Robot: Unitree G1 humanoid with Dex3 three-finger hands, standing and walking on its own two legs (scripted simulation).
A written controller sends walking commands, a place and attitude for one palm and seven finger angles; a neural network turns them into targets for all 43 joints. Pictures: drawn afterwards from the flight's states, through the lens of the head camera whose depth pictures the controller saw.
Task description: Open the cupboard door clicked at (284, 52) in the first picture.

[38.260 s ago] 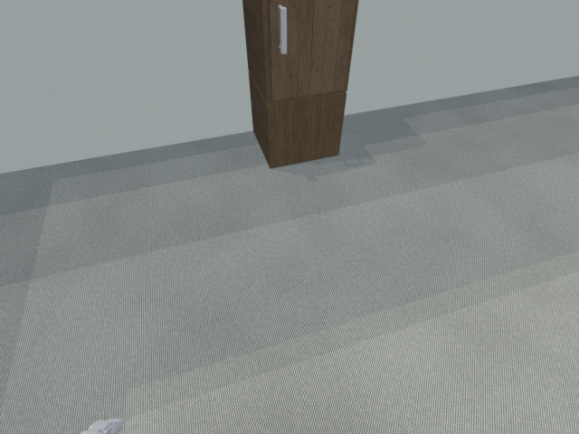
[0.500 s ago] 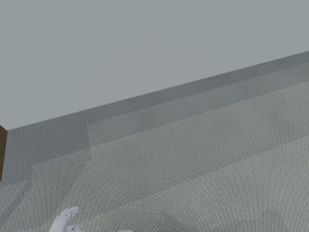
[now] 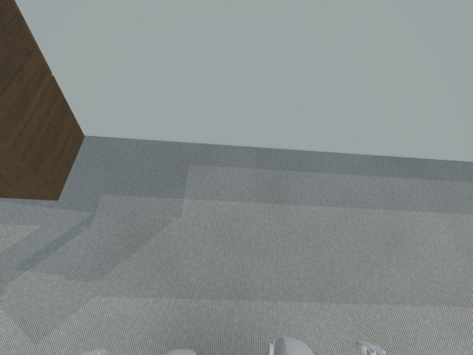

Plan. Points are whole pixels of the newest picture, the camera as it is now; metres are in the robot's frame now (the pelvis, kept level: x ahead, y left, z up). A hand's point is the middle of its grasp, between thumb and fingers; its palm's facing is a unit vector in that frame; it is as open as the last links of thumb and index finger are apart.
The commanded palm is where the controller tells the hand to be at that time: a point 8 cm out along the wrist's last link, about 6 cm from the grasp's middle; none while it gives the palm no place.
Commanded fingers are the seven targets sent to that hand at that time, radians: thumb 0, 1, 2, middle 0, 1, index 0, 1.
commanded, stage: turn to face it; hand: left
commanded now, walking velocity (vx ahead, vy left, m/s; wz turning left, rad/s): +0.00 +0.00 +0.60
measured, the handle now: out of the picture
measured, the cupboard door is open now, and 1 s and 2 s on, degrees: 47 47 47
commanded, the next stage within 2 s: take the last steps up to it in 1.26 s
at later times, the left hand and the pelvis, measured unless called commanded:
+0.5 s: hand out of the picture +0.06 +0.16 -0.15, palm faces +0.28 -0.93 -0.24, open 7.3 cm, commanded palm none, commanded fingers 0.00 0.90 0.90 -0.20 -0.30 -0.20 -0.30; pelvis +0.02 -0.05 +0.01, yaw +18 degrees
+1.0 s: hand out of the picture +0.01 +0.20 -0.15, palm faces +0.55 -0.79 -0.27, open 7.3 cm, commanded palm none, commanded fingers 0.00 0.90 0.90 -0.20 -0.30 -0.20 -0.30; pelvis +0.03 -0.04 +0.00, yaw +34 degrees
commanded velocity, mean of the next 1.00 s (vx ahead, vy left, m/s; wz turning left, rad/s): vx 0.00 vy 0.00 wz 0.57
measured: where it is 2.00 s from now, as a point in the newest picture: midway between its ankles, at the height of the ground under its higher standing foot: outside the picture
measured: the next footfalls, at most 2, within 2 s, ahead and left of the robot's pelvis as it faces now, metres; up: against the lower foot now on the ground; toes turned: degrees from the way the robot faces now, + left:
right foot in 0.28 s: +0.07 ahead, -0.17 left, +0.00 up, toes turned +8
left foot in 0.64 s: +0.01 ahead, +0.09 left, +0.00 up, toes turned +28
